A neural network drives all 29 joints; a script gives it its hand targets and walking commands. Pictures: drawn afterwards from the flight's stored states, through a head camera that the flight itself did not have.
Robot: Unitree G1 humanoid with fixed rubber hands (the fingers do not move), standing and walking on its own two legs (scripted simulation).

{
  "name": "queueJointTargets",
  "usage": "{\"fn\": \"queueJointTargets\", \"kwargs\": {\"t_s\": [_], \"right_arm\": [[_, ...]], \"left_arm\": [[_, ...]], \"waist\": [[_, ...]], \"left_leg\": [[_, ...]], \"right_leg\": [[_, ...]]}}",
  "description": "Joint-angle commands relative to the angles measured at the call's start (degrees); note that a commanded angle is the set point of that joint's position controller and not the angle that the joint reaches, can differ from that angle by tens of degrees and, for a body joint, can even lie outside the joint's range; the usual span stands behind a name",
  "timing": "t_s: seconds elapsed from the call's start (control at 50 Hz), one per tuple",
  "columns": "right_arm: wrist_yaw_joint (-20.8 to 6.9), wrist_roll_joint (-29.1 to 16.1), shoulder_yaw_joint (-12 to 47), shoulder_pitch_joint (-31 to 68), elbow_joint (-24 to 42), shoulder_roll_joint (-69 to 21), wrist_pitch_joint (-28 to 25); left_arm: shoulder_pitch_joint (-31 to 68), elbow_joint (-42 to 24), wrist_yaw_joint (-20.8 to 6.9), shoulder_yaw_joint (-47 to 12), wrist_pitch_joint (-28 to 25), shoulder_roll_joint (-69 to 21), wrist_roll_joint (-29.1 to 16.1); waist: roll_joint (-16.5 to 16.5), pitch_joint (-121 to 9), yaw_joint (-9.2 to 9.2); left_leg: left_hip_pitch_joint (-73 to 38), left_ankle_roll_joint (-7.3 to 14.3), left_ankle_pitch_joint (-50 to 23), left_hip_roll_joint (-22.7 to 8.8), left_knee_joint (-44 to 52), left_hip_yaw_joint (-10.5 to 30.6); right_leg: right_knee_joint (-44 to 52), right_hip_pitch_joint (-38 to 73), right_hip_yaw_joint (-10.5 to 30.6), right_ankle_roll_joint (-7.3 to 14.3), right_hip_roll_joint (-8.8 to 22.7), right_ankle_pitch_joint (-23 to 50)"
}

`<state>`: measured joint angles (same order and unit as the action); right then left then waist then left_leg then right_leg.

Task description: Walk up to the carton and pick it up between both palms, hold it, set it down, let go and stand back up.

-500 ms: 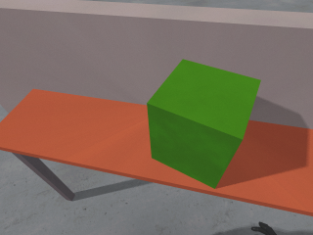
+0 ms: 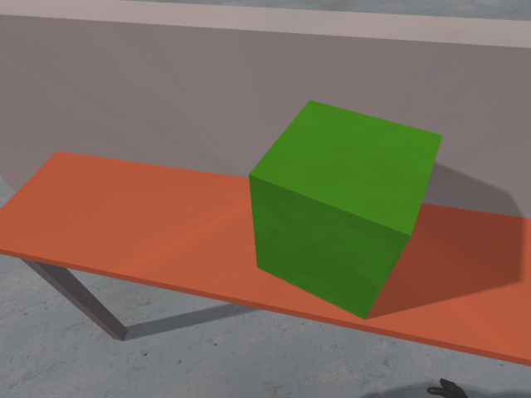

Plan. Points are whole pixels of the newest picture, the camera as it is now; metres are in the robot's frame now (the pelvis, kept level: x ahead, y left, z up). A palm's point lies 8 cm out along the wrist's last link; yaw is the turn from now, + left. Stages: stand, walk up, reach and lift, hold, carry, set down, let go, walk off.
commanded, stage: stand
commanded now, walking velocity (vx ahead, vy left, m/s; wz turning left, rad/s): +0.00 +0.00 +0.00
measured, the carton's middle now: (337, 210) +0.40 -0.07 +0.05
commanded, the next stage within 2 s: none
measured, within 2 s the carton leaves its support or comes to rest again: neither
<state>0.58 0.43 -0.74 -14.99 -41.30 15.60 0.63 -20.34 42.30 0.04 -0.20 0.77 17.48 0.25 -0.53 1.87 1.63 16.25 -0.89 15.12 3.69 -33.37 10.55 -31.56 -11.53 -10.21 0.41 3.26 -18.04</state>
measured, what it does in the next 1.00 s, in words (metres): stands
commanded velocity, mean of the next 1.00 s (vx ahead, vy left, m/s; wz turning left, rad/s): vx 0.00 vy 0.00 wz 0.00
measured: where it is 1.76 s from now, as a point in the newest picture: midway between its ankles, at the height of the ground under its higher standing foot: outside the picture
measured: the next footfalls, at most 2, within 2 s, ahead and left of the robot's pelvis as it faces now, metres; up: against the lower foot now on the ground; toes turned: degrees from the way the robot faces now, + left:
none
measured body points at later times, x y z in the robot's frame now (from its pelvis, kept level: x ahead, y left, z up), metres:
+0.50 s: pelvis +0.00 +0.00 +0.00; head +0.00 +0.01 +0.45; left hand +0.06 +0.28 -0.12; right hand +0.11 -0.26 -0.11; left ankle +0.03 +0.13 -0.73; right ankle -0.01 -0.11 -0.73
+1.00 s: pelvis +0.00 +0.00 +0.00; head -0.01 +0.00 +0.45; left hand +0.07 +0.28 -0.12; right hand +0.11 -0.26 -0.11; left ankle +0.03 +0.13 -0.73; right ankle -0.01 -0.11 -0.73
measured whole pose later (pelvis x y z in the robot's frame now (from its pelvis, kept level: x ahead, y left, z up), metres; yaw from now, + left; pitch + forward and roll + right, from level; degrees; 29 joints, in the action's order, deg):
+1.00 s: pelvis +0.00 +0.00 +0.00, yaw -1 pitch -3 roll -1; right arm 0.8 0.5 -1.1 -15.8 -40.1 15.1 0.6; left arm -18.8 43.5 0.1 -0.3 0.9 17.2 0.3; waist -0.9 1.3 1.5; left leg 15.5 -0.8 15.0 3.1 -33.3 9.1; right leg -31.9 -11.3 -8.7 0.3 2.9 -17.8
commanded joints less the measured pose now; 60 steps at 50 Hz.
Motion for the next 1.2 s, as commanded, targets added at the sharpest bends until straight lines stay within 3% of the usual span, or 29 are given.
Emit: {"fn": "queueJointTargets", "kwargs": {"t_s": [0.0,0.04,0.06,0.12,0.14,0.18,0.22,0.3,0.32,0.34,0.38,0.44,0.46,0.56,0.58,0.6,0.66,0.68,0.74,0.8,0.84,0.9,0.94,0.98,1.02,1.08,1.1,1.12,1.18], "right_arm": [[0.35,-0.02,-2.17,-0.49,4.44,6.85,-0.79],[0.4,-0.06,-2.32,-0.64,4.7,6.72,-0.82],[0.33,-0.01,-2.16,0.22,4.7,6.65,-0.83],[0.39,0.09,-2.22,-0.11,5.27,7.06,-0.77],[0.38,0.0,-2.27,-0.09,5.39,6.81,-0.88],[0.36,0.0,-2.15,0.17,5.09,6.75,-0.73],[0.31,0.13,-2.11,-0.36,5.36,5.84,-0.73],[0.22,0.3,-2.49,-0.3,5.73,6.97,-1.01],[0.19,0.0,-2.2,-0.15,5.92,6.0,-0.98],[0.22,0.08,-2.14,-0.13,5.98,5.9,-0.83],[0.3,0.12,-2.25,-0.3,5.89,6.39,-0.77],[0.24,0.25,-2.41,-0.47,5.71,6.2,-0.72],[0.25,0.2,-2.44,-0.28,5.72,6.58,-0.64],[0.29,0.22,-2.67,-0.63,5.55,6.42,-0.93],[0.23,0.05,-2.36,0.16,5.57,6.02,-1.07],[0.23,0.12,-2.36,-0.5,5.8,6.31,-1.02],[0.24,0.23,-2.4,-1.19,5.76,6.2,-1.18],[0.34,0.25,-2.46,-1.21,5.6,6.59,-1.17],[0.45,0.16,-2.29,-0.49,5.63,5.9,-0.95],[0.38,0.08,-2.32,-1.55,5.56,6.38,-0.8],[0.31,0.18,-2.38,0.08,5.77,6.17,-1.0],[0.39,0.16,-2.51,-0.74,5.35,7.08,-1.0],[0.49,0.03,-2.36,-0.62,5.77,6.42,-0.99],[0.38,0.17,-2.21,0.55,5.75,6.04,-0.89],[0.29,0.34,-2.26,-0.38,5.52,6.06,-1.03],[0.26,0.24,-2.24,-0.57,5.31,6.38,-0.89],[0.25,0.23,-2.19,-0.42,5.62,6.03,-1.01],[0.22,0.21,-2.06,0.06,5.75,5.55,-1.14],[0.14,0.11,-2.21,-1.47,5.22,5.63,-1.23]], "left_arm": [[-1.44,-3.38,0.3,2.03,-0.8,8.51,0.19],[-1.36,-3.23,0.33,1.96,-0.62,8.27,-0.11],[-1.61,-2.75,0.38,1.74,-0.58,7.83,-0.03],[-0.59,-2.89,0.31,2.08,-0.73,8.74,0.02],[-0.85,-2.72,0.2,2.02,-0.78,8.99,0.19],[-0.68,-2.48,0.26,1.96,-0.79,8.13,0.05],[-0.44,-2.29,0.35,1.88,-0.78,8.66,0.15],[-0.46,-2.43,0.24,1.96,-1.03,8.25,-0.09],[-0.86,-2.02,0.14,1.98,-0.88,8.51,-0.04],[-0.38,-2.2,0.16,2.2,-0.87,8.5,-0.18],[-0.38,-2.5,0.41,1.97,-0.89,8.42,-0.09],[0.12,-2.53,0.43,1.78,-0.72,7.81,0.06],[0.12,-1.95,0.37,1.81,-0.74,7.84,0.27],[-0.8,-1.51,0.21,1.99,-0.91,8.06,0.18],[-1.17,-1.46,0.18,1.77,-0.91,7.83,-0.05],[-0.68,-2.15,0.18,1.82,-1.0,7.53,0.05],[0.03,-2.59,0.15,1.79,-1.2,8.04,-0.27],[-0.01,-2.83,0.18,1.81,-1.16,7.96,-0.19],[-0.11,-2.3,0.17,1.91,-0.9,8.28,0.21],[-0.14,-2.13,0.26,1.84,-0.75,7.95,0.14],[-0.04,-1.87,0.28,1.69,-0.68,7.98,0.01],[0.07,-2.14,0.36,1.88,-0.75,8.57,0.2],[-1.41,-2.22,0.38,1.85,-0.61,7.82,0.01],[-0.67,-2.11,0.34,1.85,-0.62,7.69,-0.14],[0.37,-2.56,0.29,2.15,-0.88,8.65,-0.12],[0.24,-2.39,0.2,2.11,-0.85,7.8,0.2],[-0.04,-2.38,0.2,2.19,-0.81,7.74,0.08],[-0.08,-2.2,0.11,2.09,-0.89,8.02,0.08],[-0.03,-2.15,0.22,1.97,-1.17,7.77,-0.12]], "waist": [[-0.95,-0.1,-0.19],[-1.43,-0.84,-0.23],[0.13,-0.37,-0.01],[-1.71,0.18,0.32],[-0.09,0.24,0.29],[-1.46,1.42,0.44],[0.44,2.04,-0.02],[-2.56,-1.92,0.04],[0.48,-1.35,-0.02],[0.69,0.06,0.16],[-2.74,0.11,0.22],[-0.34,0.79,0.09],[-1.27,1.24,-0.07],[-1.34,0.26,-0.12],[0.52,0.91,0.42],[-1.38,0.27,-0.14],[-0.15,-2.88,-0.35],[-1.78,-2.63,-0.39],[0.18,-1.66,-0.15],[-0.8,0.39,-0.47],[0.45,1.04,0.09],[-1.95,0.32,-0.11],[-2.54,0.11,0.38],[-0.01,1.43,0.38],[-0.56,-0.01,-0.28],[-2.5,0.65,-0.47],[-1.31,0.8,-0.07],[-0.01,1.31,-0.21],[-0.88,0.58,-0.55]], "left_leg": [[3.43,1.8,-9.39,-4.79,4.35,3.86],[3.22,1.58,-8.88,-4.91,4.61,3.92],[3.32,1.81,-10.17,-5.22,4.28,3.93],[4.19,1.77,-9.17,-4.5,4.89,3.78],[3.19,1.91,-8.71,-5.07,5.4,3.97],[5.2,1.86,-6.39,-4.6,5.88,4.23],[4.01,1.74,-7.04,-4.62,5.07,3.59],[2.5,1.84,-8.48,-5.01,5.58,3.73],[2.73,2.01,-7.36,-4.78,5.46,3.85],[2.73,1.71,-7.37,-4.52,4.79,3.04],[3.83,1.59,-7.98,-4.86,5.07,3.21],[4.31,2.0,-4.81,-5.23,6.35,3.93],[4.65,2.12,-3.61,-5.05,6.58,4.05],[4.41,2.07,-6.72,-5.25,7.01,4.05],[3.47,2.22,-8.13,-5.43,6.73,3.87],[3.78,2.02,-7.73,-5.21,5.95,3.52],[1.33,1.81,-9.79,-4.7,4.57,2.44],[1.91,1.88,-10.51,-4.98,4.41,2.58],[1.81,2.12,-8.77,-5.28,4.82,2.86],[2.65,1.85,-7.68,-4.9,4.85,3.1],[2.45,1.88,-8.85,-5.48,5.37,3.27],[2.83,1.91,-9.7,-5.48,5.88,3.15],[3.66,2.11,-8.49,-5.78,6.22,3.54],[4.1,2.05,-6.44,-5.34,5.84,2.64],[2.15,1.44,-7.36,-4.94,4.88,1.78],[4.71,1.82,-1.36,-5.63,7.47,3.21],[4.81,1.83,-0.77,-5.15,7.62,3.07],[3.9,1.78,-2.32,-5.45,7.0,2.78],[3.09,1.69,-4.83,-5.06,6.01,2.51]], "right_leg": [[6.96,2.29,7.45,3.76,6.37,3.33],[6.88,2.32,7.27,3.68,6.0,1.84],[7.08,2.19,7.23,3.66,5.86,2.42],[6.78,1.94,7.42,3.61,6.11,2.29],[6.5,1.29,7.23,3.52,5.94,1.5],[7.28,1.76,7.63,3.35,5.93,0.47],[8.27,0.2,8.03,3.66,6.33,0.45],[6.88,2.52,8.02,3.42,5.77,1.83],[7.06,2.12,7.64,3.42,5.47,0.76],[8.06,0.96,8.06,3.56,5.96,0.28],[7.76,1.67,8.55,3.66,6.14,0.96],[7.4,0.26,7.99,3.3,5.62,-1.13],[7.58,-0.03,8.25,3.36,5.63,-1.85],[6.81,1.84,7.78,3.12,5.37,1.99],[6.83,1.31,7.86,2.98,5.06,2.27],[7.32,1.73,8.2,3.17,5.75,1.46],[7.04,1.74,7.84,3.4,5.82,3.88],[6.74,2.73,7.88,3.46,5.87,4.75],[6.44,1.45,7.95,3.34,5.53,3.02],[7.37,-0.31,8.34,3.6,5.93,1.74],[7.21,0.11,8.04,3.36,5.4,2.75],[6.39,1.69,8.11,3.12,5.61,4.18],[6.66,2.1,8.2,3.22,5.12,2.64],[8.12,0.88,8.86,3.54,5.45,1.06],[8.34,-0.24,8.87,3.78,6.08,2.11],[8.01,0.17,8.78,3.32,5.18,-2.62],[8.1,0.39,8.84,3.43,5.09,-2.46],[8.19,-0.34,8.98,3.48,5.29,-1.73],[8.82,-1.01,9.58,3.71,6.1,-1.18]]}}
